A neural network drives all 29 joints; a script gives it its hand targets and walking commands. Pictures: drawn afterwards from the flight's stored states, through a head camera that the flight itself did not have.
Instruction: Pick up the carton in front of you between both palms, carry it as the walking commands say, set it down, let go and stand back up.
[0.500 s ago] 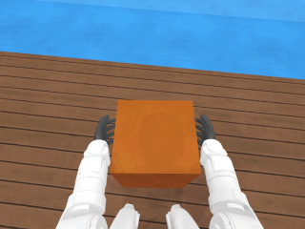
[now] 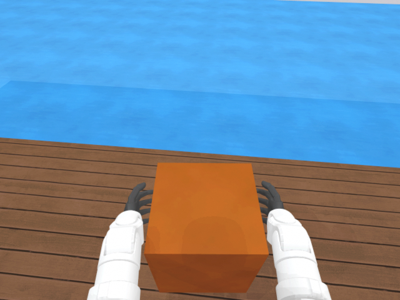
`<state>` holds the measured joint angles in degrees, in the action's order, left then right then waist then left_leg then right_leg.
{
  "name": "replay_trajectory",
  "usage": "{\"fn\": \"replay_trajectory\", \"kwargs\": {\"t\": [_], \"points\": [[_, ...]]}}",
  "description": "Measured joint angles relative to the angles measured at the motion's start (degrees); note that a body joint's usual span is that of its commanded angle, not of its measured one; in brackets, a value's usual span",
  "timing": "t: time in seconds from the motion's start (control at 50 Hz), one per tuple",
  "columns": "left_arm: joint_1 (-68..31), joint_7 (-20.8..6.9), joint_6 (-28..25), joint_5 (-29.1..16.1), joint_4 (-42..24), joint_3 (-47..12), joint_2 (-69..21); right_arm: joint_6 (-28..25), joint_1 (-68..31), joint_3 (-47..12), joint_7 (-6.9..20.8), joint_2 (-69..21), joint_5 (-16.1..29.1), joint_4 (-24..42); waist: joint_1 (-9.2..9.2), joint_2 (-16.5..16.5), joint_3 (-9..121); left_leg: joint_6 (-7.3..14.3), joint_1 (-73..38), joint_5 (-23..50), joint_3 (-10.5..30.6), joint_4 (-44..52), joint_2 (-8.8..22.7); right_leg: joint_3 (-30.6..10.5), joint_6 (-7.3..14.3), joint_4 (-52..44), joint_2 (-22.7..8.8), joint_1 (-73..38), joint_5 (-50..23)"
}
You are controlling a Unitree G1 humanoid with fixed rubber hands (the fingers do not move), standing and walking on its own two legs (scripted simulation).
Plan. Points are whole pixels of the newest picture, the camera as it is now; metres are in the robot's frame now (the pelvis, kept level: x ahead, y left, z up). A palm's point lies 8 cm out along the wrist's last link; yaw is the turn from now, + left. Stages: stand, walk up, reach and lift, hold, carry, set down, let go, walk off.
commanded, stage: reach and lift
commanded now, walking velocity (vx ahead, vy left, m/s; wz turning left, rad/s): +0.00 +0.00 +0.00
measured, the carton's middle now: (203, 230) +0.29 +0.00 -0.05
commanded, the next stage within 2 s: hold in 0.94 s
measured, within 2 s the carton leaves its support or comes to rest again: neither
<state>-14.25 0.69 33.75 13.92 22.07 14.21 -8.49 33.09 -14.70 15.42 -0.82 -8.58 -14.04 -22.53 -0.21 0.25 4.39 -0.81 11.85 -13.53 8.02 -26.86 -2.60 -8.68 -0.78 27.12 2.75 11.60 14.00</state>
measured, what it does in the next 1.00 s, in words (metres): stands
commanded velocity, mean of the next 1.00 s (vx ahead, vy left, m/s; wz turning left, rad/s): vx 0.00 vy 0.00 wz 0.00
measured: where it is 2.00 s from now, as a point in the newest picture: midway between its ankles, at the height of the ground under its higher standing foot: outside the picture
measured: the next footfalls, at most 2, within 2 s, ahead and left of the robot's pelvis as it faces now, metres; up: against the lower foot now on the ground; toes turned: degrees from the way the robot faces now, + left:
none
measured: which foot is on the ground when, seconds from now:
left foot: down 0.00-1.00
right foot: down 0.00-1.00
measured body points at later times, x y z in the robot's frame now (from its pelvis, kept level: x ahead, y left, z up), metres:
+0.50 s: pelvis -0.01 +0.00 +0.00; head -0.03 +0.00 +0.45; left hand +0.30 +0.15 +0.02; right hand +0.30 -0.15 +0.02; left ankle +0.01 +0.13 -0.74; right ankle +0.01 -0.13 -0.74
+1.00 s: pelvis +0.00 +0.00 +0.01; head -0.03 +0.00 +0.45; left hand +0.30 +0.15 +0.04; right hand +0.30 -0.15 +0.04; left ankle +0.01 +0.13 -0.74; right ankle +0.01 -0.13 -0.74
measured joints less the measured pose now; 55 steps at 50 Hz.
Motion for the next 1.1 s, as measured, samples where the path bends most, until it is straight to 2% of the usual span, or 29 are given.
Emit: {"fn": "replay_trajectory", "kwargs": {"t": [0.12, 0.36, 0.96, 1.1], "points": [[-2.6, -1.1, 1.6, 2.2, 0.9, 2.2, -0.6, 1.6, -2.6, 2.1, 0.9, -0.6, -2.2, -1.0, 0.02, 0.0, -2.8, 0.0, -1.1, 0.4, 0.0, -0.3, 0.0, 0.1, 0.0, 0.3, 0.0, -1.1, -0.4], [-4.3, -1.3, 1.9, 2.5, -0.5, 2.7, -0.7, 1.9, -4.5, 2.5, 1.3, -0.6, -2.5, 0.2, 0.10, 0.0, -4.5, -0.1, -1.4, 1.1, -0.1, 0.4, 0.0, 0.4, -0.1, -0.5, -0.2, -1.4, -1.1], [0.6, -1.0, 6.6, 1.1, -7.3, -2.2, 0.1, 6.6, 0.6, -2.4, 1.0, 0.1, -1.1, 7.3, 0.03, -0.1, -4.4, 0.1, -7.4, 2.0, -0.2, 5.6, 0.5, 0.7, 0.2, -5.7, -0.6, -7.4, -2.0], [1.3, -0.7, 9.0, 0.1, -10.9, -3.3, 0.3, 9.1, 1.2, -3.5, 0.7, 0.2, -0.2, 10.9, 0.26, -0.1, -4.3, 0.1, -8.9, 2.6, -0.2, 6.7, 0.6, 0.8, 0.2, -6.9, -0.7, -9.0, -2.7]]}}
